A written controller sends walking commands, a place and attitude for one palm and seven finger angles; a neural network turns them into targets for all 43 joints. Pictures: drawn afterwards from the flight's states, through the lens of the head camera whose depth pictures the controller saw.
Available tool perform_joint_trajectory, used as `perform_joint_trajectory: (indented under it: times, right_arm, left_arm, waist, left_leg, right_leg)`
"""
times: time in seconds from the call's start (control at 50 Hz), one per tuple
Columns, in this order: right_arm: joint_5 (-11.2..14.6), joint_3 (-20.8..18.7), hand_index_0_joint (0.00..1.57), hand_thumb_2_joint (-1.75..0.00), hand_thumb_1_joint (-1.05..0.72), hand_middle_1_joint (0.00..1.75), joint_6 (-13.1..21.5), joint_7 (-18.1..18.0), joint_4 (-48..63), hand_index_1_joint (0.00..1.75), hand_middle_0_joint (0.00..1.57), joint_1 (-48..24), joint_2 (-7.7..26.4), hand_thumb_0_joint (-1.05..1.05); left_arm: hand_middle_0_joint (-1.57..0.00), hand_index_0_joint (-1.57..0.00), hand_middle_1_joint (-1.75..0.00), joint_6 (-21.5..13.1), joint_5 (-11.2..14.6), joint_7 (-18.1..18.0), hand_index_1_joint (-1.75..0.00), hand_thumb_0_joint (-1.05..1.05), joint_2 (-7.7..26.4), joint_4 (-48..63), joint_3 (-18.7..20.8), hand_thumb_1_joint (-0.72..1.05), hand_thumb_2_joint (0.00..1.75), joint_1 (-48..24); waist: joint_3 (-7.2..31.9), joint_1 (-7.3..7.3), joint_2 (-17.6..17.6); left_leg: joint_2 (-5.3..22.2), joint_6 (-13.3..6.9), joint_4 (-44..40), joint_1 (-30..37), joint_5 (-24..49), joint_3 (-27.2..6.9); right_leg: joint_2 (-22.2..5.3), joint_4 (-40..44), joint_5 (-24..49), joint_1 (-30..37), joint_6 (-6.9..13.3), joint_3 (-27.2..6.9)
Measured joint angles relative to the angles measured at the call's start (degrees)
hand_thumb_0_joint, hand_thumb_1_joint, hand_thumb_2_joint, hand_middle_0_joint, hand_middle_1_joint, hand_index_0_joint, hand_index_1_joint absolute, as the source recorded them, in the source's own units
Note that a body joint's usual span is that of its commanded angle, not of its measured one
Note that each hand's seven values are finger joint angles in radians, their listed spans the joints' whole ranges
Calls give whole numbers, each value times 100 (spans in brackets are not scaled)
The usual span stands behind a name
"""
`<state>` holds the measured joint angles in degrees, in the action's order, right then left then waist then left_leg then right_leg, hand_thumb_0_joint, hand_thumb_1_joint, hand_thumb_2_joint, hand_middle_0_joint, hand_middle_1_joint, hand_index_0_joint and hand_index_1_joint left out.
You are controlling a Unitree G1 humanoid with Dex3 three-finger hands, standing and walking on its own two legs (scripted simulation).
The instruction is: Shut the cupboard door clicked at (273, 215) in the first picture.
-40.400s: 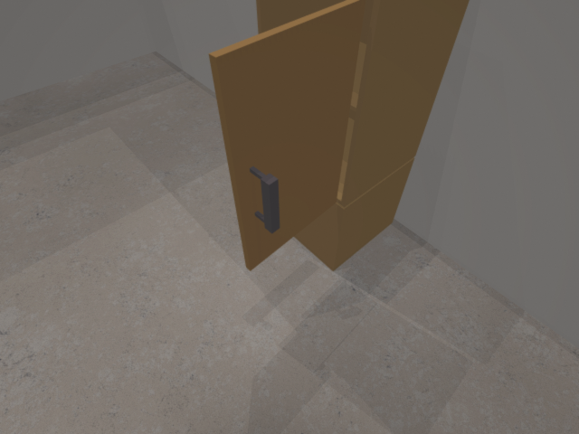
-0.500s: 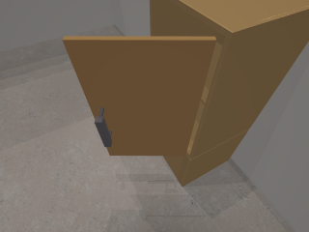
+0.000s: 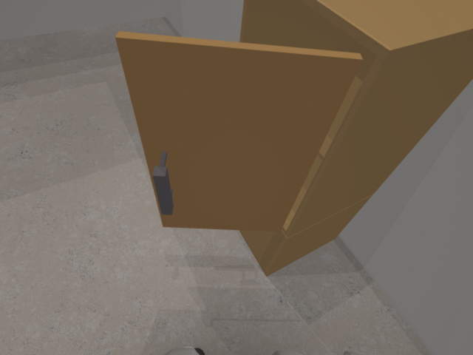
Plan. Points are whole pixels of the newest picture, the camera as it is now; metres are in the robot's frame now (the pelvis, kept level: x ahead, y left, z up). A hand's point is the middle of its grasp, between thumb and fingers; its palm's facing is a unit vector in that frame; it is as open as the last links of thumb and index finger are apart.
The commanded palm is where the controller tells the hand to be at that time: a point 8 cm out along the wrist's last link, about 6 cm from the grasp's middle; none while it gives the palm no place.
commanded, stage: come to a stop and stand still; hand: left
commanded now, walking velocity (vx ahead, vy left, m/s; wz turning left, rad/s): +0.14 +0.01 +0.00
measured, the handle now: (165, 184) +0.46 +0.19 -0.07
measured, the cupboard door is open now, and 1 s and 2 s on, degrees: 61 61 61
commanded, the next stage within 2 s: look again from close up in 0.34 s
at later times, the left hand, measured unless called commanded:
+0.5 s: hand out of the picture -0.03 +0.13 -0.19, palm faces +0.03 -0.99 -0.13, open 7.4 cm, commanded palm none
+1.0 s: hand out of the picture +0.01 +0.19 -0.18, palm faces -0.03 -0.97 -0.26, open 7.4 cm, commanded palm none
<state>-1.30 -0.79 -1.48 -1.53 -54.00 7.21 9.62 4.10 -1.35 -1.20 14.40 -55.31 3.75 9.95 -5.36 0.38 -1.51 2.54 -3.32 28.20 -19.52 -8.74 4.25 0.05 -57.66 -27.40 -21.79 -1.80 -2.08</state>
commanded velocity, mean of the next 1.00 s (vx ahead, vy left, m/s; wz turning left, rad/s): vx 0.03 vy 0.03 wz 0.00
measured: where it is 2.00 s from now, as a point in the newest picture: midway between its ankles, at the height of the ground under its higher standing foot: outside the picture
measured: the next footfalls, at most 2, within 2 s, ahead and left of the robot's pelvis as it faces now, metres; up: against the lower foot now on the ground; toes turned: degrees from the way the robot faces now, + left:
right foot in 0.14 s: -0.01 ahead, -0.15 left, +0.00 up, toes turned -1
left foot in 0.34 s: +0.04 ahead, +0.09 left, +0.00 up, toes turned +1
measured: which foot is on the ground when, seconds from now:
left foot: down 0.00-0.16, up 0.18-0.32, down 0.34-1.00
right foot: up 0.00-0.12, down 0.14-1.00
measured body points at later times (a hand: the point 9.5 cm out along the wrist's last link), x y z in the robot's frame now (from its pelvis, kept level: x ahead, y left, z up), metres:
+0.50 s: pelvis -0.02 -0.02 +0.00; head +0.01 +0.00 +0.44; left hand -0.03 +0.18 -0.17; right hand -0.05 -0.26 -0.15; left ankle +0.00 +0.08 -0.74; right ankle -0.06 -0.16 -0.74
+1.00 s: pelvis -0.01 -0.01 -0.01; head +0.01 -0.01 +0.44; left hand +0.01 +0.24 -0.16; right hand +0.04 -0.25 -0.16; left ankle +0.00 +0.08 -0.74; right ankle -0.06 -0.16 -0.74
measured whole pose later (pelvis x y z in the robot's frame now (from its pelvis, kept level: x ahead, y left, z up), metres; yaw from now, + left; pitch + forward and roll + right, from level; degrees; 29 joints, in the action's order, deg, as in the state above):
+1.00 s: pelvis -0.01 -0.01 -0.01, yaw -1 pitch +0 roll +1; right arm -0.6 0.4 0.9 -0.4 -59.3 11.9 11.4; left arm -0.2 -1.2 -1.7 12.5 -60.4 -0.6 14.6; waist -2.5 0.4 -0.1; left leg -1.5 -2.5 29.8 -14.9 -14.9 3.8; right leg -3.3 -29.4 -20.3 -9.2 -3.1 -2.6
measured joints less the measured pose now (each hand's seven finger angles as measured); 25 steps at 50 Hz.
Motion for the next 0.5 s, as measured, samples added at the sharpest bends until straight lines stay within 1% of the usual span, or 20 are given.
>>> perform_joint_trajectory:
  times: [0.06,0.12,0.14,0.16,0.2,0.22,0.28,0.34,0.36,0.38,0.44,0.48,0.5]
  right_arm:
    - [-27,-39,20,-90,-90,30,-18,55,-123,30,20,192,11,1]
    - [-14,-96,20,-90,-90,30,-61,98,-311,30,20,441,14,1]
    - [6,-111,20,-90,-90,30,-80,106,-364,30,20,534,-11,1]
    - [29,-128,20,-90,-90,30,-110,113,-431,30,20,590,1,1]
    - [27,-155,20,-90,-90,30,-175,141,-536,30,20,755,77,1]
    - [20,-156,20,-90,-90,30,-182,157,-587,30,20,849,105,1]
    - [21,-130,20,-90,-90,30,-79,189,-689,30,20,1100,149,1]
    - [40,-97,20,-90,-90,30,37,161,-778,30,20,1309,187,1]
    - [42,-87,20,-90,-90,30,61,136,-838,30,20,1340,181,1]
    - [43,-68,20,-90,-90,30,71,106,-916,30,20,1330,138,1]
    - [64,9,20,-90,-90,30,136,31,-1058,30,20,1286,7,1]
    - [90,49,20,-90,-90,30,126,58,-966,30,20,1248,3,1]
    - [77,53,20,-90,-90,30,115,82,-865,30,20,1220,-1,1]
  left_arm:
    - [-20,-20,-30,-26,-5,46,-30,0,-58,-48,-56,91,90,63]
    - [-20,-20,-30,-125,4,69,-30,0,-142,-127,-111,91,90,231]
    - [-20,-20,-30,-182,-3,67,-30,0,-139,-133,-131,91,90,338]
    - [-20,-20,-30,-226,-16,51,-30,0,-196,-202,-141,91,90,408]
    - [-20,-20,-30,-227,-26,60,-30,0,-373,-356,-216,91,90,570]
    - [-20,-20,-30,-253,-17,64,-30,0,-447,-421,-248,91,90,677]
    - [-20,-20,-30,-342,3,81,-30,0,-604,-597,-307,91,90,938]
    - [-20,-20,-30,-380,19,82,-30,1,-712,-727,-327,91,90,1026]
    - [-20,-20,-30,-381,27,71,-30,1,-733,-765,-322,91,90,1003]
    - [-20,-20,-30,-379,36,53,-30,1,-727,-801,-310,91,90,953]
    - [-20,-20,-30,-352,62,0,-30,1,-698,-854,-293,91,90,829]
    - [-20,-20,-30,-451,40,-91,-30,1,-723,-844,-362,91,90,800]
    - [-20,-20,-30,-491,25,-102,-30,1,-722,-803,-394,91,90,809]
  waist:
    - [128,-84,92]
    - [301,-115,88]
    - [384,-101,-30]
    - [419,-88,-41]
    - [470,-106,92]
    - [513,-85,124]
    - [571,-65,128]
    - [552,-98,181]
    - [520,-114,182]
    - [457,-107,103]
    - [305,-24,-87]
    - [272,-23,2]
    - [262,-54,36]
  left_leg:
    - [35,54,-109,-24,129,-54]
    - [-12,144,-197,-41,224,-54]
    - [-107,188,-153,-96,145,10]
    - [-145,258,-45,-156,-44,18]
    - [-194,357,212,-175,-606,-125]
    - [-214,371,360,-155,-712,-166]
    - [-228,393,488,64,-671,-202]
    - [-172,381,160,420,-344,-279]
    - [-177,323,55,486,-512,-322]
    - [-223,286,44,504,-587,-329]
    - [-288,241,16,568,-485,-277]
    - [-201,233,263,395,-577,-315]
    - [-174,225,408,285,-650,-323]
  right_leg:
    - [-79,1093,5,495,97,146]
    - [-92,2445,443,1157,213,294]
    - [-156,2969,371,1381,296,227]
    - [-180,3175,621,1413,309,177]
    - [-157,3218,886,1445,214,198]
    - [-151,3297,956,1485,182,178]
    - [-144,3450,1063,1559,117,95]
    - [-83,3281,948,1498,75,157]
    - [-76,3188,885,1465,63,203]
    - [-120,3118,836,1456,55,216]
    - [-193,3075,828,1484,15,173]
    - [-105,3128,876,1457,15,204]
    - [-77,3080,868,1390,19,208]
